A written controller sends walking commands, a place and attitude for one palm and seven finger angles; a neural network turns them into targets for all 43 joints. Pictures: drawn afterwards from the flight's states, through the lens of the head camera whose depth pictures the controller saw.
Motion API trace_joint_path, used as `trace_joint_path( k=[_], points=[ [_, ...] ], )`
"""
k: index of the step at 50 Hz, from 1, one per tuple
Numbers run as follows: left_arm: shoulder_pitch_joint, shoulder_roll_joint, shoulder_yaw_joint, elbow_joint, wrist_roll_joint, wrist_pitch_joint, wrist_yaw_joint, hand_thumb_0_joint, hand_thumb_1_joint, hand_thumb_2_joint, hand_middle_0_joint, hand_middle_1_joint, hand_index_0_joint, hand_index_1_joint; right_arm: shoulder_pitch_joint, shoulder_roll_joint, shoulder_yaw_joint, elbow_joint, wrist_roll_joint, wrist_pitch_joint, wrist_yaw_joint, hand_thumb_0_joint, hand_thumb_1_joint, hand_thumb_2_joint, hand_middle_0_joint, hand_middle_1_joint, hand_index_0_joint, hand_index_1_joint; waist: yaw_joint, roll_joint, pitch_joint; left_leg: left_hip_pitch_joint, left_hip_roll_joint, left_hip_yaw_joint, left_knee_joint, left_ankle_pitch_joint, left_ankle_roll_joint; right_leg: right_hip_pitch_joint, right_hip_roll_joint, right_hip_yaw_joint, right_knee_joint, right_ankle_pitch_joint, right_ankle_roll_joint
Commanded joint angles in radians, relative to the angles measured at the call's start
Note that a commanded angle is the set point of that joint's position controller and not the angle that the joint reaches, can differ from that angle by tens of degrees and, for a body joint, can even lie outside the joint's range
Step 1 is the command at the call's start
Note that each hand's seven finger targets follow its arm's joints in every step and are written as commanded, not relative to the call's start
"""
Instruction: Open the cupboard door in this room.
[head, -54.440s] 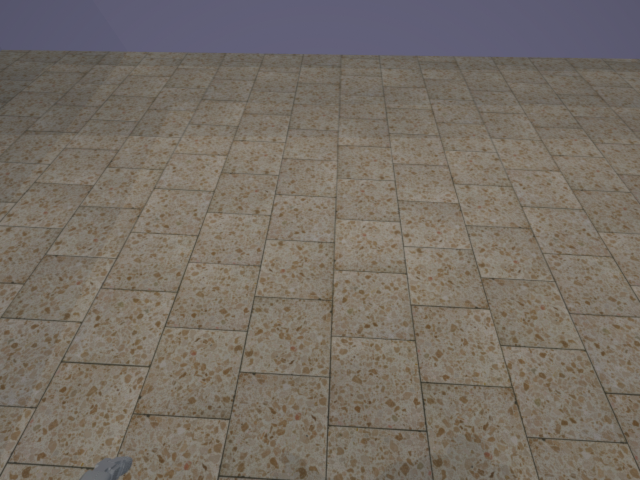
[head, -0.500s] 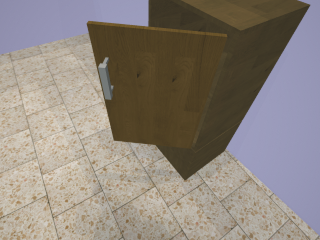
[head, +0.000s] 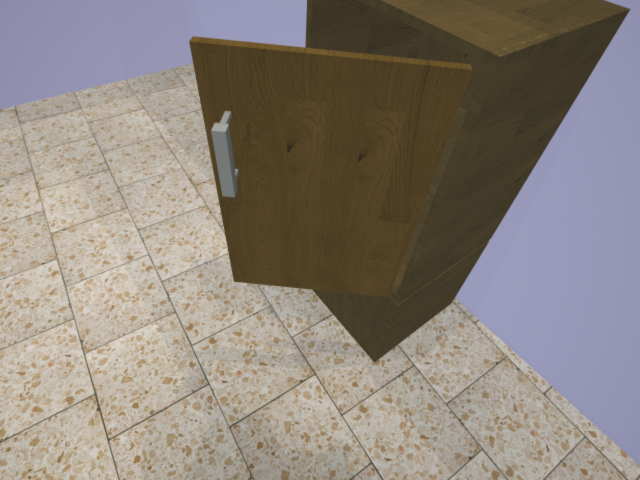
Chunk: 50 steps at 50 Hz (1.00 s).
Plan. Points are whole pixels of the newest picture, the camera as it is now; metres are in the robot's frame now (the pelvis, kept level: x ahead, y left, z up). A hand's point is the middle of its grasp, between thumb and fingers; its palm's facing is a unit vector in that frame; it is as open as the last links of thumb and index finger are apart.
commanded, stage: come to a stop and stand still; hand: left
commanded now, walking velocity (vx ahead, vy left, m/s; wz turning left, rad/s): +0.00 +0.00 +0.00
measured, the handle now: (228, 154) +0.58 +0.20 +0.07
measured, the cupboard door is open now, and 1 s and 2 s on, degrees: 48 48 48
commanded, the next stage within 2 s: look again from close up in 0.34 s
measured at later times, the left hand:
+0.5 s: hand out of the picture +0.00 +0.19 -0.15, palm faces -0.02 -0.97 -0.22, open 7.4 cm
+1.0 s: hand out of the picture +0.03 +0.14 -0.15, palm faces +0.00 -0.97 -0.22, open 7.3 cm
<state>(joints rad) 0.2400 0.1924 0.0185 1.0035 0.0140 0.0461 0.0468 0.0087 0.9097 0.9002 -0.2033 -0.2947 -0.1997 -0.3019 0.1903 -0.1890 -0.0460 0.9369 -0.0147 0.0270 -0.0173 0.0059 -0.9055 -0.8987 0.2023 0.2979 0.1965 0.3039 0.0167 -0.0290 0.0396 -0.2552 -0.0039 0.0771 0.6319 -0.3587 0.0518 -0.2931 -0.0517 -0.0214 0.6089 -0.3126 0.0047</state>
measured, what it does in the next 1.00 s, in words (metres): stands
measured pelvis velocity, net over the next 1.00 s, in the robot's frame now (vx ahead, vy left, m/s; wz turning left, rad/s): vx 0.01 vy -0.04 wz -0.01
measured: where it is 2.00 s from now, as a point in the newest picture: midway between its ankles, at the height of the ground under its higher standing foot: outside the picture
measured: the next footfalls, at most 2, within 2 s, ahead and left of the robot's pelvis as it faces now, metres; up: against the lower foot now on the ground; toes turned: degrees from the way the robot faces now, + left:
none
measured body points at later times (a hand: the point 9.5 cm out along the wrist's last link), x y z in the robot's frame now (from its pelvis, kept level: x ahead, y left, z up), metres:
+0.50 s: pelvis -0.01 +0.01 +0.01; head +0.00 +0.00 +0.46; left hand +0.00 +0.24 -0.14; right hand +0.01 -0.23 -0.15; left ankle -0.01 +0.08 -0.73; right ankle +0.01 -0.14 -0.73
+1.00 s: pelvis +0.01 -0.04 +0.02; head +0.02 -0.05 +0.47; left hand +0.03 +0.20 -0.14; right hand +0.02 -0.25 -0.15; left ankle -0.01 +0.08 -0.73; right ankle +0.01 -0.14 -0.73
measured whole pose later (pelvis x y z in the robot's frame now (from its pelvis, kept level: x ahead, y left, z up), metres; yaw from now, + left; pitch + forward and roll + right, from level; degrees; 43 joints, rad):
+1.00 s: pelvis +0.01 -0.04 +0.02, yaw +0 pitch +0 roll +1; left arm 0.25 0.16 -0.02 1.10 0.01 -0.01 0.03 0.01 0.93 0.90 -0.20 -0.29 -0.20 -0.30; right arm 0.27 -0.16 0.01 1.12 -0.01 -0.02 -0.02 0.01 -0.91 -0.90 0.20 0.30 0.20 0.30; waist 0.00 0.01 0.03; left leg -0.14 0.01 0.08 0.40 -0.25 0.00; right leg -0.21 0.00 -0.03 0.46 -0.25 -0.02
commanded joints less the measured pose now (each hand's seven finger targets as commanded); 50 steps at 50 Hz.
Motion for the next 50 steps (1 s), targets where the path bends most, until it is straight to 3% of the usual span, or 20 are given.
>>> trace_joint_path(
  k=[1,2,5,7,9,10,12,13,19,21,24,37,49,50],
  points=[
    [0.028,0.089,0.008,-0.076,0.018,-0.009,-0.007,0.000,0.900,0.900,-0.200,-0.300,-0.200,-0.300,0.015,-0.139,-0.006,-0.117,-0.006,-0.027,-0.012,0.000,-0.900,-0.900,0.200,0.300,0.200,0.300,-0.002,0.215,0.095,-0.148,0.222,-0.237,-0.331,0.223,0.044,-0.029,0.023,-0.012,0.094,-0.095,-0.028],
    [0.043,0.083,0.005,-0.071,0.018,-0.011,-0.012,0.000,0.900,0.900,-0.200,-0.300,-0.200,-0.300,0.008,-0.144,-0.005,-0.123,-0.006,-0.028,-0.010,0.000,-0.900,-0.900,0.200,0.300,0.200,0.300,0.007,0.142,0.110,-0.171,0.213,-0.234,-0.342,0.135,0.047,-0.021,0.018,-0.002,0.074,-0.058,-0.028],
    [0.071,0.089,0.002,-0.060,0.015,-0.027,-0.021,0.000,0.900,0.900,-0.200,-0.300,-0.200,-0.300,0.012,-0.137,0.002,-0.122,-0.003,-0.036,-0.006,0.000,-0.900,-0.900,0.200,0.300,0.200,0.300,0.011,0.088,0.062,-0.114,0.158,-0.196,-0.330,0.030,0.026,0.009,0.003,0.033,-0.055,0.045,-0.032],
    [0.070,0.104,-0.003,-0.061,0.012,-0.036,-0.020,0.000,0.900,0.900,-0.200,-0.300,-0.200,-0.300,0.033,-0.131,0.006,-0.116,0.000,-0.043,-0.003,0.000,-0.900,-0.900,0.200,0.300,0.200,0.300,-0.005,0.072,0.038,-0.077,0.133,-0.203,-0.349,-0.044,0.015,0.006,-0.010,0.070,-0.109,0.051,-0.042],
    [0.056,0.105,-0.001,-0.061,0.011,-0.044,-0.020,0.000,0.900,0.900,-0.200,-0.300,-0.200,-0.300,0.050,-0.136,0.004,-0.100,-0.002,-0.044,-0.002,0.000,-0.900,-0.900,0.200,0.300,0.200,0.300,-0.014,-0.020,0.011,-0.040,0.124,-0.200,-0.338,-0.024,0.016,0.005,-0.013,0.076,-0.118,0.072,-0.042],
    [0.054,0.100,-0.004,-0.061,0.010,-0.045,-0.020,0.000,0.900,0.900,-0.200,-0.300,-0.200,-0.300,0.062,-0.139,0.005,-0.091,-0.002,-0.046,-0.001,0.000,-0.900,-0.900,0.200,0.300,0.200,0.300,-0.019,-0.036,0.008,-0.029,0.125,-0.196,-0.347,-0.030,0.014,0.001,-0.016,0.079,-0.124,0.065,-0.040],
    [0.060,0.097,-0.004,-0.061,0.011,-0.045,-0.019,0.000,0.900,0.900,-0.200,-0.300,-0.200,-0.300,0.071,-0.136,0.004,-0.080,-0.004,-0.050,-0.001,0.000,-0.900,-0.900,0.200,0.300,0.200,0.300,-0.020,-0.022,0.005,-0.017,0.128,-0.200,-0.370,-0.041,0.012,-0.005,-0.018,0.075,-0.129,0.059,-0.037],
    [0.061,0.100,-0.004,-0.059,0.012,-0.046,-0.019,0.000,0.900,0.900,-0.200,-0.300,-0.200,-0.300,0.068,-0.133,0.006,-0.071,-0.005,-0.053,-0.001,0.000,-0.900,-0.900,0.200,0.300,0.200,0.300,-0.016,0.027,0.008,-0.018,0.125,-0.198,-0.380,-0.027,0.012,-0.001,-0.020,0.073,-0.127,0.067,-0.039],
    [0.074,0.106,-0.006,-0.026,0.008,-0.055,-0.020,0.000,0.900,0.900,-0.200,-0.300,-0.200,-0.300,0.077,-0.125,0.021,-0.022,-0.003,-0.064,-0.003,0.000,-0.900,-0.900,0.200,0.300,0.200,0.300,-0.011,0.044,-0.028,0.028,0.117,-0.165,-0.361,0.102,0.006,0.033,-0.041,0.083,-0.155,0.119,-0.038],
    [0.073,0.104,-0.008,-0.014,0.005,-0.057,-0.019,0.000,0.900,0.900,-0.200,-0.300,-0.200,-0.300,0.089,-0.120,0.024,-0.001,-0.001,-0.066,-0.004,0.000,-0.900,-0.900,0.200,0.300,0.200,0.300,-0.015,0.020,-0.037,0.047,0.114,-0.154,-0.348,0.157,0.004,0.045,-0.046,0.086,-0.160,0.141,-0.036],
    [0.068,0.102,-0.011,0.003,0.003,-0.057,-0.017,0.000,0.900,0.900,-0.200,-0.300,-0.200,-0.300,0.096,-0.117,0.029,0.030,0.000,-0.068,-0.006,0.000,-0.900,-0.900,0.200,0.300,0.200,0.300,-0.013,0.038,-0.019,0.051,0.113,-0.139,-0.341,0.209,0.001,0.052,-0.051,0.081,-0.169,0.155,-0.032],
    [0.057,0.087,-0.016,0.051,-0.004,-0.065,-0.015,0.000,0.900,0.900,-0.200,-0.300,-0.200,-0.300,0.133,-0.084,0.043,0.124,0.002,-0.067,-0.011,0.000,-0.900,-0.900,0.200,0.300,0.200,0.300,-0.014,0.036,-0.004,0.062,0.108,-0.111,-0.323,0.214,-0.014,0.084,-0.058,0.096,-0.212,0.184,-0.042],
    [0.063,0.081,-0.013,0.064,-0.002,-0.074,-0.011,0.000,0.900,0.900,-0.200,-0.300,-0.200,-0.300,0.136,-0.062,0.043,0.157,0.003,-0.062,-0.016,0.000,-0.900,-0.900,0.200,0.300,0.200,0.300,-0.017,0.000,-0.005,0.090,0.106,-0.088,-0.294,0.255,-0.026,0.099,-0.062,0.104,-0.229,0.281,-0.050],
    [0.162,0.094,-0.006,0.105,0.005,-0.089,0.030,0.000,0.900,0.900,-0.200,-0.300,-0.200,-0.300,0.051,-0.096,0.031,0.094,0.014,-0.066,-0.005,0.000,-0.900,-0.900,0.200,0.300,0.200,0.300,0.020,-0.106,-0.004,0.014,0.131,-0.053,-0.080,0.275,-0.052,0.138,-0.122,0.133,-0.202,0.674,-0.015]
  ],
)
